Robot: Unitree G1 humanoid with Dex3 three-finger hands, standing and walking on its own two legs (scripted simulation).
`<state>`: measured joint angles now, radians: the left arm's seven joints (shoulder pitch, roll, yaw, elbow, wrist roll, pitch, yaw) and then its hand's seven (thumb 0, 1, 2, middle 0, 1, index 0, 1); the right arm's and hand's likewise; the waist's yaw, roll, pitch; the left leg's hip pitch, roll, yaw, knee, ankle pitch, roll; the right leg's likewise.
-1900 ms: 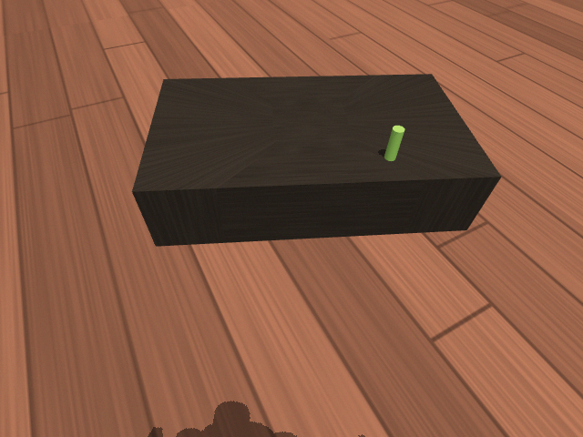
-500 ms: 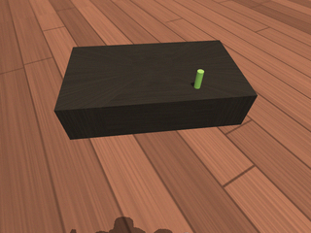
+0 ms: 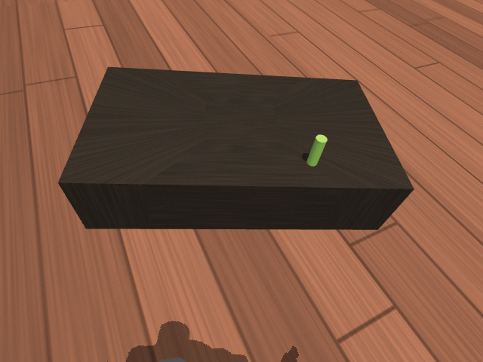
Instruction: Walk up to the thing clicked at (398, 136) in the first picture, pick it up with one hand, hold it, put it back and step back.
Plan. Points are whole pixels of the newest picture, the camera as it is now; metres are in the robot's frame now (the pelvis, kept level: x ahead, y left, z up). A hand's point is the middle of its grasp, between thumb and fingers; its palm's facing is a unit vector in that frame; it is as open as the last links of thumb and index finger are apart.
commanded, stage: walk up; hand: right
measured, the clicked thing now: (316, 151) +0.93 -0.31 -0.36
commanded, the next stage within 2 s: none
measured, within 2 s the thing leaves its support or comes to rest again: neither
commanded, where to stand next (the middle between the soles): +0.49 -0.11 m, yaw +2 degrees
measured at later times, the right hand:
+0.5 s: hand (420, 321) +0.24 -0.37 -0.14, palm faces -0.06 +0.93 -0.36, open 7.4 cm
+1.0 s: hand (416, 247) +0.40 -0.40 -0.12, palm faces -0.03 +0.91 -0.42, open 7.4 cm
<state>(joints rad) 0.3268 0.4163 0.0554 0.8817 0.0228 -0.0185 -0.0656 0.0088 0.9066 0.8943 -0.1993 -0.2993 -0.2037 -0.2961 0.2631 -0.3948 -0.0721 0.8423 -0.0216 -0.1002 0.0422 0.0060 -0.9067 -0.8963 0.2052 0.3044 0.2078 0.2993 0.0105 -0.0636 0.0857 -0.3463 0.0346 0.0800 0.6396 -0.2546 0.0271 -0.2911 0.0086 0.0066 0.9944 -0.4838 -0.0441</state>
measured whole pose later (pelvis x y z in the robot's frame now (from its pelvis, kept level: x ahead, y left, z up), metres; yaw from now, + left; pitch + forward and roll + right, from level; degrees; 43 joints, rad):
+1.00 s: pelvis +0.35 -0.11 +0.01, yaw +0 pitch -2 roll +1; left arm 0.29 0.43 0.06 0.87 0.01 -0.04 -0.09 0.01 0.91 0.89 -0.20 -0.30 -0.20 -0.30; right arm 0.35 -0.43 -0.05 0.81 -0.02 -0.08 0.04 0.01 -0.90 -0.90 0.21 0.30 0.21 0.30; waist -0.02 -0.04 0.07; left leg -0.21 0.06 0.09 0.56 -0.31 0.01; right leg -0.47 -0.11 -0.01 0.75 -0.28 -0.01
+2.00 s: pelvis +0.44 -0.12 +0.02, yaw +2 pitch -2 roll +0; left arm 0.10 0.38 -0.01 1.14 0.00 -0.03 -0.01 0.01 0.91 0.89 -0.20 -0.30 -0.20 -0.30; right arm 0.03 -0.35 -0.01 1.10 0.00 0.02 0.03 0.01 -0.91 -0.90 0.20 0.30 0.21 0.30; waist 0.02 0.01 0.07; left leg -0.23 0.03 0.04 0.47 -0.20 0.00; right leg -0.20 -0.06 -0.02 0.46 -0.22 0.04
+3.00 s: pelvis +0.46 -0.12 +0.03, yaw +2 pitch -2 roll +0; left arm 0.10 0.35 0.01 1.15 0.01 -0.01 -0.02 0.01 0.91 0.89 -0.20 -0.30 -0.20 -0.30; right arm 0.06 -0.34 -0.01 1.14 -0.01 -0.01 0.01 0.01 -0.91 -0.90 0.20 0.30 0.21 0.30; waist 0.00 0.00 0.05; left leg -0.14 0.03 0.05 0.33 -0.16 -0.01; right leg -0.11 -0.05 -0.02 0.32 -0.18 0.04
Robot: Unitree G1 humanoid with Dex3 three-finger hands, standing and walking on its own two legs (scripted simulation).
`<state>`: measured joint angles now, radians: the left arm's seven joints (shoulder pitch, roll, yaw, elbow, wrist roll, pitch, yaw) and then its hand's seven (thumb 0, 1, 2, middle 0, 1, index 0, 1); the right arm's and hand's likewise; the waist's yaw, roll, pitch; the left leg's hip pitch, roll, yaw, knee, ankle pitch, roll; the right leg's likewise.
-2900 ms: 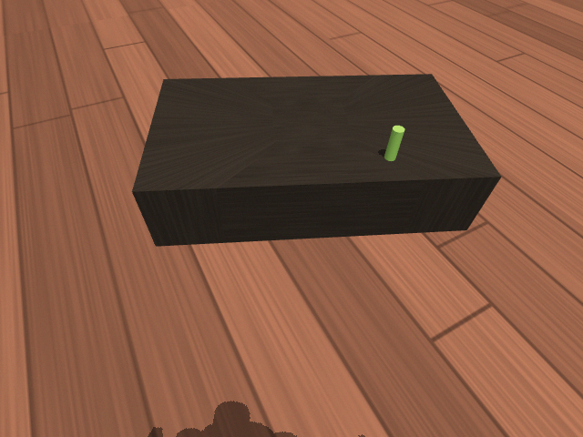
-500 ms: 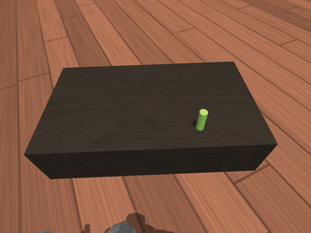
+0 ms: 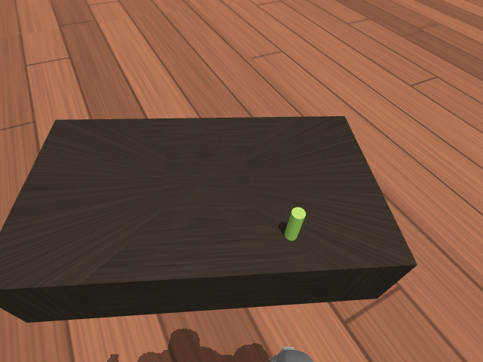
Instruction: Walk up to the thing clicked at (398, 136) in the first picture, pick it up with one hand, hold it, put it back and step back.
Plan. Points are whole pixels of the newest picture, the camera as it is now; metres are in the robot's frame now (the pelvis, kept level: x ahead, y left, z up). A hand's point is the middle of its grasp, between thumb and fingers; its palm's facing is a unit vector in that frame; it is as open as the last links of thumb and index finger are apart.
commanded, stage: walk up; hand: right
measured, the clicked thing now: (294, 224) +0.58 -0.20 -0.37
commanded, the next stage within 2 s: stand in 1.68 s
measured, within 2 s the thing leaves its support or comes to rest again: neither
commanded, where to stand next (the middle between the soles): +0.14 +0.00 m, yaw +2 degrees
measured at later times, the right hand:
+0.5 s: hand out of the picture +0.16 -0.28 -0.17, palm faces -0.07 +0.93 -0.37, open 7.3 cm
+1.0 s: hand (365, 328) +0.22 -0.25 -0.14, palm faces -0.06 +0.95 -0.31, open 7.3 cm
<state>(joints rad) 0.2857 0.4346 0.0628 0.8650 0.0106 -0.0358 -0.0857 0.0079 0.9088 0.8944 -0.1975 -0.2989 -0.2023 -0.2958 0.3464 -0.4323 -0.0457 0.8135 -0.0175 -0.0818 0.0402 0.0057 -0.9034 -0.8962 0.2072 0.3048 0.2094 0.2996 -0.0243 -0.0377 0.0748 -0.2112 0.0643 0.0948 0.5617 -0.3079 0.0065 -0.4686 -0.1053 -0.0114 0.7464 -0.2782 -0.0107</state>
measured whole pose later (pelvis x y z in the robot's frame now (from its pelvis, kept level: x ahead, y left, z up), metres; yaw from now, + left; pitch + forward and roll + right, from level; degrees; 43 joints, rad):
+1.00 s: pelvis +0.09 -0.01 +0.01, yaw +2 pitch -2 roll +0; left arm 0.10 0.38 -0.01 1.14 0.00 -0.03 -0.01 0.01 0.91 0.89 -0.20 -0.30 -0.20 -0.30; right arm 0.03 -0.35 -0.01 1.10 0.00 0.02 0.03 0.01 -0.91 -0.90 0.20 0.30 0.21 0.30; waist 0.02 0.01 0.07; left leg -0.23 0.03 0.04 0.47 -0.20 0.00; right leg -0.20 -0.06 -0.02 0.46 -0.22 0.04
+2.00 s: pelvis +0.11 -0.01 +0.02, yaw +2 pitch -2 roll +0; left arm 0.10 0.35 0.01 1.15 0.01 -0.01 -0.02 0.01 0.91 0.89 -0.20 -0.30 -0.20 -0.30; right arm 0.06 -0.34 -0.01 1.14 -0.01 -0.01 0.01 0.01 -0.91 -0.90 0.20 0.30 0.21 0.30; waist 0.00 0.00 0.05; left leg -0.14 0.03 0.05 0.33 -0.16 -0.01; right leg -0.11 -0.05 -0.02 0.32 -0.18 0.04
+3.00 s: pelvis +0.12 -0.01 +0.02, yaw +2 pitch -2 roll +0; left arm 0.11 0.35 0.01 1.13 0.01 -0.01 -0.01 0.01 0.91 0.89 -0.20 -0.30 -0.20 -0.30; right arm 0.10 -0.35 0.00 1.14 -0.01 -0.01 0.01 0.01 -0.91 -0.90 0.20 0.30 0.21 0.30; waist 0.00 0.00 0.05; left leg -0.13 0.03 0.04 0.32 -0.16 -0.02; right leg -0.10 -0.05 -0.03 0.31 -0.18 0.03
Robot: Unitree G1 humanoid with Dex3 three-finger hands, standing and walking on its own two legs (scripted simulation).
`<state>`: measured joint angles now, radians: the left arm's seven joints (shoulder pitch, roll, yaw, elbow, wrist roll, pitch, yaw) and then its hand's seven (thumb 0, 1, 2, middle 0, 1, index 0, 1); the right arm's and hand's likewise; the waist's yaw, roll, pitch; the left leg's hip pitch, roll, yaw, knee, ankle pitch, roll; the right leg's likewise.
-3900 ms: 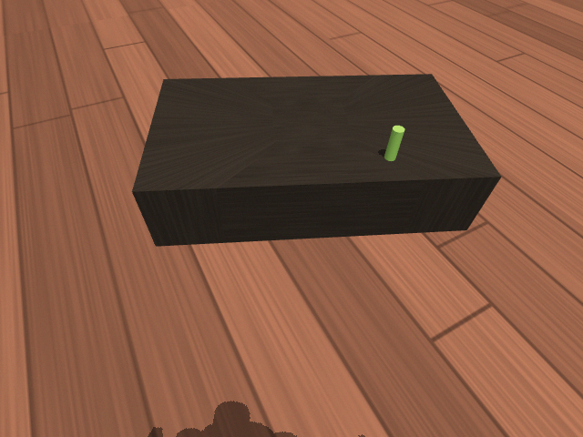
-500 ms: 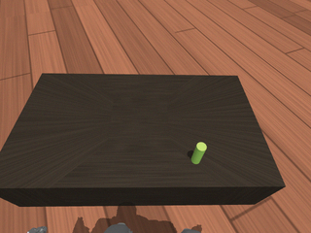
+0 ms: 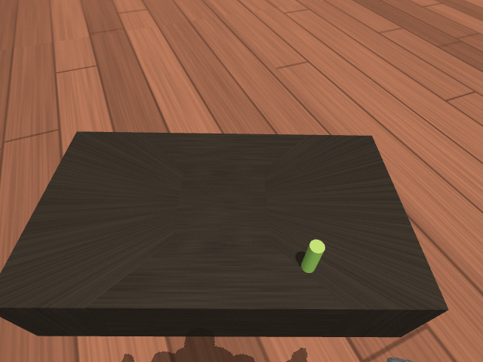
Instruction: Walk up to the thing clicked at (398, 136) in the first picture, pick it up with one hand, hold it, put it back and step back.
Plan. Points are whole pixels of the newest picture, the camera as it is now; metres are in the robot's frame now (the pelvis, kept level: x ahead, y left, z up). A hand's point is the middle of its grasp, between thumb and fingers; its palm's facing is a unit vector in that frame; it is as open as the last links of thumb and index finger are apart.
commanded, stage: walk up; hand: right
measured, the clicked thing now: (312, 256) +0.49 -0.21 -0.38
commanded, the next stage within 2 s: stand in 0.68 s
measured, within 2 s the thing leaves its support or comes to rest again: neither
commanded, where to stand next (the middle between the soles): +0.05 +0.01 m, yaw +0 degrees
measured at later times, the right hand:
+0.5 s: hand out of the picture +0.08 -0.26 -0.15, palm faces +0.01 +0.95 -0.33, open 7.4 cm
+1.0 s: hand out of the picture +0.11 -0.25 -0.15, palm faces -0.01 +0.94 -0.33, open 7.3 cm
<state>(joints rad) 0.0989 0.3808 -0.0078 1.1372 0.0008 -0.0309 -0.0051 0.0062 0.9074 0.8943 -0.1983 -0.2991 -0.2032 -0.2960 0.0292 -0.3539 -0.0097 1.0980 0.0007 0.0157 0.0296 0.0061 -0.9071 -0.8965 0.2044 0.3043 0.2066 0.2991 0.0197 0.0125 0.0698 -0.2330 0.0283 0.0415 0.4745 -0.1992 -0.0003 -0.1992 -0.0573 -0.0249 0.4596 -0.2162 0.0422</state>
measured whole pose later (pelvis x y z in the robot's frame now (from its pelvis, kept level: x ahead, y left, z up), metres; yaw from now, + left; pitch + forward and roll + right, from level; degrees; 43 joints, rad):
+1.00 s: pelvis +0.02 +0.00 +0.01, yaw +0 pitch -2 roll +0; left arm 0.10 0.35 0.01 1.15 0.01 -0.01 -0.02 0.01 0.91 0.89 -0.20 -0.30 -0.20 -0.30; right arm 0.06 -0.34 -0.01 1.14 -0.01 -0.01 0.01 0.01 -0.91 -0.90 0.20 0.30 0.21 0.30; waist 0.00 0.00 0.05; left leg -0.14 0.03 0.05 0.33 -0.16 -0.01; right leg -0.11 -0.05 -0.02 0.32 -0.18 0.04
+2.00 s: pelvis +0.03 -0.01 +0.01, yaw +0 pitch -2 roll +0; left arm 0.11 0.35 0.01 1.13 0.01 -0.01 -0.01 0.01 0.91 0.89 -0.20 -0.30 -0.20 -0.30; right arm 0.10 -0.35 0.00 1.14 -0.01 -0.01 0.01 0.01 -0.91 -0.90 0.20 0.30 0.21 0.30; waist 0.00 0.00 0.05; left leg -0.13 0.03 0.04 0.32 -0.16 -0.02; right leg -0.10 -0.05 -0.03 0.31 -0.18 0.03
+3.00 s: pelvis +0.03 -0.01 +0.01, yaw +0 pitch -2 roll +0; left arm 0.12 0.36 0.00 1.12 0.01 -0.01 -0.01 0.01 0.91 0.90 -0.20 -0.30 -0.20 -0.30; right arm 0.10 -0.35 -0.01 1.13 -0.01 0.00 0.01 0.01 -0.91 -0.89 0.20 0.30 0.20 0.30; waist 0.00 0.00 0.05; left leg -0.12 0.03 0.04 0.33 -0.17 -0.01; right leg -0.09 -0.05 -0.03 0.31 -0.19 0.04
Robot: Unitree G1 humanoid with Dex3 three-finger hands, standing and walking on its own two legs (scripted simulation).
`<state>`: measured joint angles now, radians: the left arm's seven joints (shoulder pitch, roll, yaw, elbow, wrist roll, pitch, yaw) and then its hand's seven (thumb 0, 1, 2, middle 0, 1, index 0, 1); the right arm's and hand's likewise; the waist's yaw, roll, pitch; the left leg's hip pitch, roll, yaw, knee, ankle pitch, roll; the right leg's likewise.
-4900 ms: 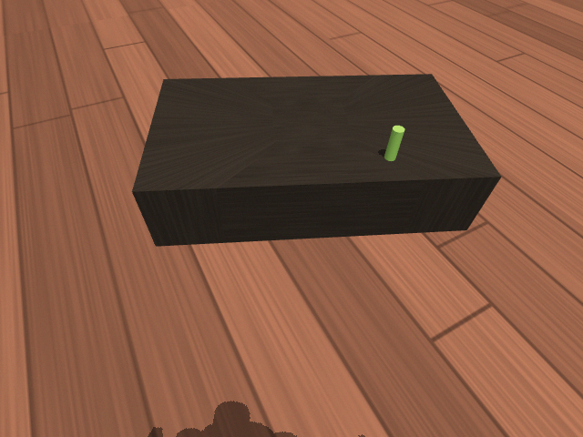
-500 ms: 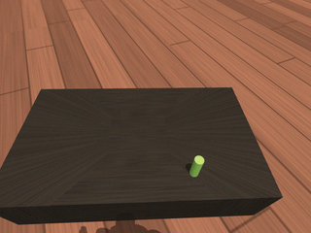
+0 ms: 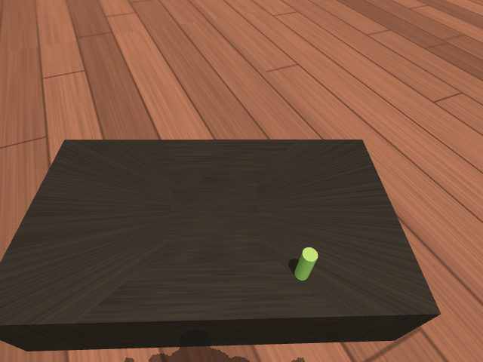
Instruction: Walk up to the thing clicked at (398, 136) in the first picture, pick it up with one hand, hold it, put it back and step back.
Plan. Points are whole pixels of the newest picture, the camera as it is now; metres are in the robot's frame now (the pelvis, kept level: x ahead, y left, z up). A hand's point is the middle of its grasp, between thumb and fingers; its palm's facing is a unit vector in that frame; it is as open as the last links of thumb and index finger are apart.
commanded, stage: stand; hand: right
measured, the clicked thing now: (305, 264) +0.46 -0.20 -0.38
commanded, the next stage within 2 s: go down in 1.88 s
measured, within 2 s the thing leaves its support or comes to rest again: neither
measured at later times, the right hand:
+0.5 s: hand out of the picture +0.09 -0.26 -0.16, palm faces -0.02 +0.94 -0.33, open 7.3 cm
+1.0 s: hand out of the picture +0.08 -0.26 -0.16, palm faces -0.03 +0.94 -0.34, open 7.3 cm
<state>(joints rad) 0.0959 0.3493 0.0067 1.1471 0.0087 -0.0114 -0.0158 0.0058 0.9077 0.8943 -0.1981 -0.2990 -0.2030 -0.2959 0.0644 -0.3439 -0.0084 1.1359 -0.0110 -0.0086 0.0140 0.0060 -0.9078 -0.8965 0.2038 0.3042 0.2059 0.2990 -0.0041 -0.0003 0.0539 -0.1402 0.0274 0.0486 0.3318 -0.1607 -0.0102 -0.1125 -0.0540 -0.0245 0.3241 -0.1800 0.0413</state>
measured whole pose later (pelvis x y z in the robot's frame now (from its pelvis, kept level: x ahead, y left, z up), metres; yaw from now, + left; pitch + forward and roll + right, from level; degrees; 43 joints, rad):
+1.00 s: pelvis +0.01 +0.00 +0.00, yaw +0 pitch -2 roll +0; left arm 0.11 0.35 0.01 1.13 0.01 -0.01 -0.01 0.01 0.91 0.89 -0.20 -0.30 -0.20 -0.30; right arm 0.10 -0.35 0.00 1.14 -0.01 -0.01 0.01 0.01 -0.91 -0.90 0.20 0.30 0.21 0.30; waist 0.00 0.00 0.05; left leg -0.13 0.03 0.04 0.32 -0.16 -0.02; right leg -0.10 -0.05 -0.03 0.31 -0.18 0.03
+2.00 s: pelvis +0.01 +0.00 +0.00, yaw +0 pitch -2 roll +0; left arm 0.12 0.36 0.00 1.12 0.01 -0.01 -0.01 0.01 0.91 0.90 -0.20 -0.30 -0.20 -0.30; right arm 0.10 -0.35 -0.01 1.13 -0.01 0.00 0.01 0.01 -0.91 -0.89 0.20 0.30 0.20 0.30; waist 0.00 0.00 0.05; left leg -0.12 0.03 0.04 0.33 -0.17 -0.01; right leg -0.09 -0.05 -0.03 0.31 -0.19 0.04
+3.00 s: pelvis +0.01 -0.02 -0.05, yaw -1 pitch +9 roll +3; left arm 0.24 0.24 -0.01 0.62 -0.02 -0.18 0.10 0.01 0.91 0.89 -0.19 -0.30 -0.19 -0.29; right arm 0.30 -0.33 -0.12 0.29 -0.03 0.46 0.04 0.00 0.53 -0.02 0.06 0.05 0.06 0.05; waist 0.02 -0.03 -0.10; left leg -0.57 0.04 0.07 0.81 -0.40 -0.04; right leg -0.60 -0.06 0.03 0.90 -0.46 0.02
